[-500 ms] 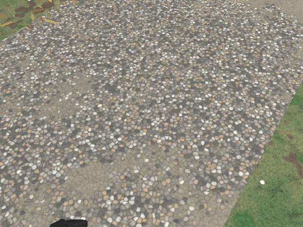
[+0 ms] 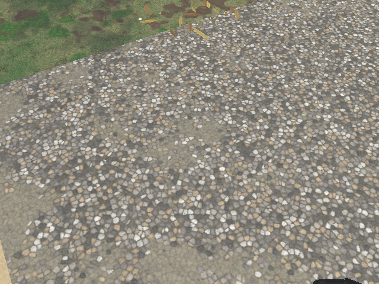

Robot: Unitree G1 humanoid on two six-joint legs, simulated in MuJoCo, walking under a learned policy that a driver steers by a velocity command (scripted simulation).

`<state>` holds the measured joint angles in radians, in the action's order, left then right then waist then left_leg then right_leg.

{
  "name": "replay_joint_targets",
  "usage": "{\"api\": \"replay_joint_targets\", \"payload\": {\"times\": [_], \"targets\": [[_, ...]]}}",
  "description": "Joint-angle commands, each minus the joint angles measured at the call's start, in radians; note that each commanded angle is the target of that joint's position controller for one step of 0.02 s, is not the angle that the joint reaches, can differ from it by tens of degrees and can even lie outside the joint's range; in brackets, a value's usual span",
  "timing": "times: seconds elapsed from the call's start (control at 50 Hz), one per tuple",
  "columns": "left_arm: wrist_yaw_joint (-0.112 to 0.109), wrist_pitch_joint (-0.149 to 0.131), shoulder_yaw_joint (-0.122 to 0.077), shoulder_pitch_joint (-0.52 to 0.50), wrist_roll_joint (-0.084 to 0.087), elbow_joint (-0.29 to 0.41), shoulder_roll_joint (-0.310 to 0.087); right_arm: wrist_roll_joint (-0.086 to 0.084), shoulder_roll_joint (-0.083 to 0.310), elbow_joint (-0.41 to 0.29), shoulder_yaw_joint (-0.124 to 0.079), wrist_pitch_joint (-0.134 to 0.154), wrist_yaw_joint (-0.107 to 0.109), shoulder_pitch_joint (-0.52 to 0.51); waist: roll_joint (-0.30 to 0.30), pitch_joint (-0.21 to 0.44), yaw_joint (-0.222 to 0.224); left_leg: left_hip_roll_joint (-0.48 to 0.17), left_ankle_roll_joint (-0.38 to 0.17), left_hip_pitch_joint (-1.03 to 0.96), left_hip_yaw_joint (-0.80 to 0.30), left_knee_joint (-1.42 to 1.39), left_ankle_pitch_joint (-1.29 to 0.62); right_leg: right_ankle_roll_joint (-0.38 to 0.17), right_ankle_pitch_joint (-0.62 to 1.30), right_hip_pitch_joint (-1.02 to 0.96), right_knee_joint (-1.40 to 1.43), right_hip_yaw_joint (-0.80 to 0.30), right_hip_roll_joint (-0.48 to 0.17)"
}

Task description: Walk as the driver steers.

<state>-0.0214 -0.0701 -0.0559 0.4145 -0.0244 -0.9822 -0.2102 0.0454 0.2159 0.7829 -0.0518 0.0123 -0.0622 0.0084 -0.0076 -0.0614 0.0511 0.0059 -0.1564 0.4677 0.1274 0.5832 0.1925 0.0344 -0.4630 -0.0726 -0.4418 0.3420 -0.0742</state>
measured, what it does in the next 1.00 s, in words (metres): walks ahead: right foot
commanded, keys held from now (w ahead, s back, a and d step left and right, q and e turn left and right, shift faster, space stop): w+q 0.14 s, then w+e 0.54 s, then no key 0.32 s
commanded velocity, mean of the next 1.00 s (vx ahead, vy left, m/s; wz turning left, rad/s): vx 0.43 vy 0.00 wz -0.07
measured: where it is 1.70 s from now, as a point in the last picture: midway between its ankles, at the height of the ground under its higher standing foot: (207, 239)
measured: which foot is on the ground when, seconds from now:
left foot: down 0.00-0.60, up 0.62-1.00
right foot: down 0.00-0.02, up 0.04-0.56, down 0.58-1.00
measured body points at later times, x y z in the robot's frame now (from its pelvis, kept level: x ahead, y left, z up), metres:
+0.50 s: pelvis +0.27 +0.02 +0.01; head +0.29 +0.03 +0.46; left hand +0.41 +0.27 -0.11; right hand +0.26 -0.24 -0.12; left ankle +0.11 +0.06 -0.72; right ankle +0.44 -0.07 -0.69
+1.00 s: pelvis +0.52 +0.01 +0.02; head +0.55 +0.00 +0.47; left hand +0.59 +0.27 -0.11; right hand +0.62 -0.25 -0.11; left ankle +0.67 +0.11 -0.69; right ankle +0.44 -0.04 -0.72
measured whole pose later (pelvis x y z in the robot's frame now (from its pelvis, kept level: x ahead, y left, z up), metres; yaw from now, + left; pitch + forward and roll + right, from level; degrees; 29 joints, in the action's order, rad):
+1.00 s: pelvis +0.52 +0.01 +0.02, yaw -9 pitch +0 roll -1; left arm -0.01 -0.04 -0.04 0.31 -0.01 -0.89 -0.24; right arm 0.02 0.24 0.81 0.00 0.03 0.00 0.15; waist -0.05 -0.07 0.04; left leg -0.04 0.00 0.54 0.01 0.67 0.09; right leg -0.11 -0.28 0.05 -0.33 -0.06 0.15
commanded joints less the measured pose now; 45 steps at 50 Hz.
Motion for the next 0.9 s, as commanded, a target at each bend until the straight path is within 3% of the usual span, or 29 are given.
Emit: {"api": "replay_joint_targets", "payload": {"times": [0.02, 0.04, 0.06, 0.08, 0.1, 0.14, 0.16, 0.22, 0.32, 0.4, 0.46, 0.52, 0.54, 0.56, 0.58, 0.6, 0.62, 0.64, 0.68, 0.7, 0.72, 0.78, 0.84, 0.9], "targets": [[0.004, 0.011, -0.024, 0.011, 0.014, 0.101, -0.134, 0.020, 0.236, 0.055, -0.084, 0.018, 0.036, 0.404, -0.081, 0.293, -0.193, -0.150, -0.141, -0.631, -0.318, -0.117, 0.191, -0.065, 0.577, 0.389, -0.705, -0.048, -0.139], [0.022, -0.003, -0.023, -0.033, 0.013, 0.182, -0.105, -0.010, 0.325, 0.028, -0.101, 0.009, 0.042, 0.368, -0.228, 0.344, -0.141, -0.363, -0.265, -0.781, -0.859, -0.282, 0.137, -0.011, -0.101, 0.737, -0.992, -0.194, 0.079], [0.026, -0.011, -0.030, -0.167, 0.004, 0.207, -0.157, -0.022, 0.298, 0.033, -0.094, -0.004, 0.050, 0.378, -0.055, 0.253, -0.175, -0.337, -0.237, -0.738, -0.760, -0.315, 0.047, -0.021, -0.014, 0.851, -1.001, -0.341, 0.027], [0.029, -0.024, -0.020, -0.180, 0.017, 0.213, -0.131, -0.029, 0.249, 0.041, -0.081, -0.002, 0.059, 0.328, -0.028, 0.142, -0.137, -0.314, -0.208, -0.614, -0.617, -0.312, -0.056, -0.030, 0.088, 0.850, -0.936, -0.348, -0.016], [0.026, -0.027, -0.019, -0.150, 0.014, 0.191, -0.126, -0.033, 0.198, 0.037, -0.067, 0.006, 0.061, 0.278, 0.023, 0.081, -0.086, -0.256, -0.162, -0.489, -0.519, -0.322, -0.184, -0.034, 0.135, 0.779, -0.829, -0.354, -0.050], [0.026, 0.006, -0.019, -0.107, -0.022, 0.180, -0.123, -0.045, 0.153, 0.026, -0.050, 0.024, 0.065, 0.221, 0.007, 0.075, -0.026, -0.174, -0.127, -0.366, -0.409, -0.338, -0.313, -0.015, 0.151, 0.660, -0.739, -0.365, -0.069], [0.032, 0.023, -0.017, -0.085, -0.026, 0.171, -0.113, -0.045, 0.140, 0.027, -0.043, 0.038, 0.063, 0.229, 0.006, 0.091, -0.015, -0.164, -0.124, -0.357, -0.379, -0.346, -0.361, -0.009, 0.158, 0.637, -0.719, -0.355, -0.066], [0.046, 0.045, -0.010, -0.120, -0.021, 0.172, -0.091, -0.043, 0.146, 0.063, -0.038, 0.063, 0.057, 0.302, -0.015, 0.064, -0.026, -0.144, -0.092, -0.343, -0.305, -0.402, -0.413, -0.004, 0.257, 0.662, -0.615, -0.323, -0.068], [0.053, 0.048, -0.009, -0.280, 0.001, 0.211, -0.107, -0.037, 0.150, 0.095, -0.028, 0.073, 0.056, 0.389, -0.037, 0.013, -0.087, -0.144, 0.000, -0.458, -0.226, -0.439, -0.451, -0.034, 0.427, 0.784, -0.451, -0.324, -0.052], [0.061, 0.041, 0.001, -0.363, 0.006, 0.235, -0.094, -0.024, 0.139, 0.119, -0.015, 0.080, 0.069, 0.424, -0.039, -0.030, -0.113, -0.167, 0.022, -0.534, -0.151, -0.456, -0.497, -0.067, 0.478, 0.801, -0.325, -0.333, 0.011], [0.067, 0.035, 0.011, -0.417, 0.000, 0.259, -0.084, -0.020, 0.129, 0.141, -0.004, 0.080, 0.084, 0.440, -0.034, -0.054, -0.120, -0.188, 0.032, -0.599, -0.098, -0.438, -0.618, -0.097, 0.454, 0.775, -0.219, -0.277, 0.045], [0.060, 0.034, 0.008, -0.345, -0.002, 0.248, -0.095, -0.015, 0.161, 0.153, -0.002, 0.081, 0.101, 0.420, -0.075, 0.009, -0.071, -0.201, 0.063, -0.646, -0.043, -0.269, -1.088, -0.153, 0.331, 0.611, -0.165, -0.194, 0.130], [0.055, 0.032, 0.001, -0.262, -0.003, 0.226, -0.112, -0.012, 0.181, 0.153, -0.007, 0.076, 0.107, 0.410, -0.096, 0.054, -0.033, -0.210, 0.069, -0.657, -0.034, -0.147, -1.210, -0.176, 0.277, 0.536, -0.157, -0.185, 0.158], [0.051, 0.027, -0.012, -0.131, -0.004, 0.187, -0.141, -0.007, 0.199, 0.148, -0.012, 0.069, 0.108, 0.394, -0.103, 0.118, 0.023, -0.214, 0.071, -0.632, -0.029, 0.025, -1.208, -0.203, 0.257, 0.410, -0.122, -0.200, 0.176], [0.045, 0.019, -0.029, 0.019, -0.016, 0.146, -0.172, -0.017, 0.214, 0.129, -0.015, 0.066, 0.106, 0.351, -0.078, 0.184, 0.109, -0.195, 0.076, -0.491, -0.002, 0.263, -1.019, -0.246, 0.303, 0.193, -0.036, -0.273, 0.144], [0.031, 0.024, -0.064, 0.119, -0.025, 0.135, -0.283, -0.033, 0.165, 0.075, -0.001, 0.077, 0.096, 0.344, 0.082, 0.282, 0.128, -0.079, 0.101, -0.204, 0.042, 0.650, -0.481, -0.355, 0.295, -0.063, -0.024, -0.613, -0.101], [0.036, 0.034, -0.070, 0.040, 0.002, 0.145, -0.306, -0.034, 0.135, 0.040, -0.002, 0.087, 0.077, 0.371, 0.222, 0.334, 0.030, 0.113, 0.124, 0.140, -0.105, 0.909, 0.313, -0.491, 0.441, -0.224, 0.092, -1.100, -0.270], [0.042, 0.037, -0.068, -0.022, 0.031, 0.147, -0.279, -0.012, 0.150, 0.029, 0.002, 0.094, 0.068, 0.315, 0.064, 0.235, 0.022, 0.016, 0.104, 0.225, -0.227, 0.897, 0.225, -0.466, 0.359, -0.137, 0.122, -0.983, -0.239], [0.038, 0.040, -0.041, -0.109, 0.020, 0.160, -0.171, -0.022, 0.149, 0.009, 0.004, 0.103, 0.060, 0.267, -0.050, 0.044, -0.038, -0.058, 0.116, 0.195, -0.198, 0.739, 0.128, -0.385, 0.392, 0.132, 0.198, -0.795, -0.169], [0.031, 0.033, -0.030, -0.134, 0.021, 0.160, -0.147, -0.011, 0.140, 0.008, 0.006, 0.086, 0.061, 0.275, -0.052, 0.008, -0.070, -0.076, 0.136, 0.145, -0.189, 0.681, 0.127, -0.356, 0.551, 0.221, 0.205, -0.715, -0.131], [0.028, 0.024, -0.025, -0.143, 0.022, 0.162, -0.144, -0.003, 0.123, 0.016, 0.012, 0.064, 0.060, 0.308, -0.033, 0.017, -0.089, -0.084, 0.155, 0.082, -0.176, 0.638, 0.128, -0.340, 0.711, 0.273, 0.207, -0.638, -0.102], [0.034, -0.003, -0.028, -0.099, 0.021, 0.141, -0.182, -0.005, 0.101, 0.007, 0.018, 0.032, 0.060, 0.312, 0.011, 0.053, -0.097, -0.065, 0.188, 0.031, -0.123, 0.505, 0.077, -0.307, 1.109, 0.300, 0.177, -0.502, -0.048], [0.029, 0.006, -0.021, -0.074, 0.024, 0.132, -0.174, -0.012, 0.094, -0.016, 0.023, 0.023, 0.059, 0.234, 0.065, 0.076, -0.067, -0.053, 0.192, 0.040, -0.092, 0.333, -0.035, -0.224, 1.191, 0.246, 0.148, -0.435, 0.004], [0.018, 0.019, -0.014, -0.042, 0.024, 0.124, -0.166, -0.023, 0.090, -0.032, 0.029, 0.020, 0.060, 0.161, 0.090, 0.096, -0.021, -0.041, 0.178, 0.037, -0.082, 0.192, -0.141, -0.171, 1.166, 0.163, 0.126, -0.432, 0.004]]}}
